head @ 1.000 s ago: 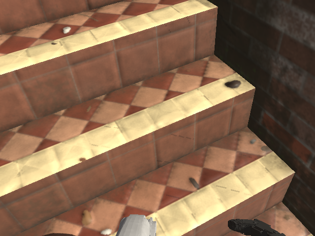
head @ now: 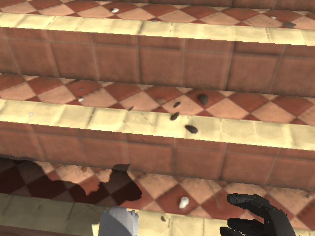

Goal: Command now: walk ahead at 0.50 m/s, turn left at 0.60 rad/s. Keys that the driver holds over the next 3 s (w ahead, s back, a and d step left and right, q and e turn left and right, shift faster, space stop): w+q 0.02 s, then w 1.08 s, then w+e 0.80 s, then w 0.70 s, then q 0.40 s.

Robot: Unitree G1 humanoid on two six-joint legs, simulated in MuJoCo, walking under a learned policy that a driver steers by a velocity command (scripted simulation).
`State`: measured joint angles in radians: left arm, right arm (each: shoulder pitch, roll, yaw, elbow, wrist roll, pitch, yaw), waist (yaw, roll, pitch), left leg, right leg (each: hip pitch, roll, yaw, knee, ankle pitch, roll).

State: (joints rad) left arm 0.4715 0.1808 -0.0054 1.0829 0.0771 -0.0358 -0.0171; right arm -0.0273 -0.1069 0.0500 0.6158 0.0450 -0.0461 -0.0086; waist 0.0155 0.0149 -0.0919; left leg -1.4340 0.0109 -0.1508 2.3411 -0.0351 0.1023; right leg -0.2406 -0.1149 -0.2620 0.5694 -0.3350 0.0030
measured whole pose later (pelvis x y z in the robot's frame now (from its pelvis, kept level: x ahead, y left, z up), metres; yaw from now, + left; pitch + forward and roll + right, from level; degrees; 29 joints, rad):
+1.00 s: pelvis +0.48 +0.09 +0.38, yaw +7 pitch +4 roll +0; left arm 0.54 0.09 -0.08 1.21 0.06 -0.04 -0.06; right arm 0.01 -0.13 0.08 0.73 0.00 -0.10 0.04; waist -0.02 0.02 -0.14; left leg -1.28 -0.05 -0.23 2.04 0.09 0.17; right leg -0.29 0.04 -0.11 0.60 -0.39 -0.08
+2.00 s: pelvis +0.94 +0.09 +0.76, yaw -18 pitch +3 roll +3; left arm 0.44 0.15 -0.03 1.06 0.06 0.01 -0.05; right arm 0.02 -0.13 0.06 0.67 -0.03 -0.13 0.05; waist -0.04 0.01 -0.15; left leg -1.13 0.05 -0.09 2.18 0.12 0.15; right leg -0.43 0.08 0.00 0.75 -0.37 -0.12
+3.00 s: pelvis +1.36 -0.10 +1.13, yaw -14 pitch +2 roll -1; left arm 0.12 0.23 0.02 0.86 0.03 -0.01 0.03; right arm 0.26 -0.23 -0.04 0.85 0.00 -0.02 0.01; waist -0.03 0.01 -0.06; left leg -0.80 -0.04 -0.10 1.95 -0.12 0.09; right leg -0.58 -0.13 -0.20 0.90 -0.34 -0.02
